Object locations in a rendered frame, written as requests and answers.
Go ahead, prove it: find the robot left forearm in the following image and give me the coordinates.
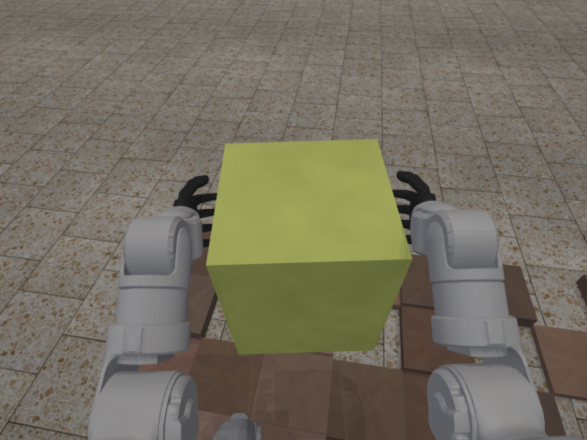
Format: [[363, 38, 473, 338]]
[[88, 206, 204, 440]]

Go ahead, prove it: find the left robot hand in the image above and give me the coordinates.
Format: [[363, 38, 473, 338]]
[[173, 175, 217, 248]]

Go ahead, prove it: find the carton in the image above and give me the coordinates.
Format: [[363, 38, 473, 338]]
[[206, 139, 412, 355]]

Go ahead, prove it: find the robot left upper arm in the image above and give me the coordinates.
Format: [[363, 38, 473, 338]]
[[90, 370, 199, 440]]

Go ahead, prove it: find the left robot thigh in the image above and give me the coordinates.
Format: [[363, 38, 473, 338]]
[[213, 419, 262, 440]]

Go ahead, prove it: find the right robot hand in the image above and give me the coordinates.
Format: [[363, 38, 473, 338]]
[[393, 170, 436, 244]]

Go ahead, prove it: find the robot left shin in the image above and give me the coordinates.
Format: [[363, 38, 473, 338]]
[[230, 412, 249, 420]]

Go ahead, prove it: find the robot right forearm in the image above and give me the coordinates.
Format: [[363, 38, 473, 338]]
[[410, 201, 545, 429]]

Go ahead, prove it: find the robot right upper arm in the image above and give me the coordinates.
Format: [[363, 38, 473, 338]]
[[427, 362, 585, 440]]

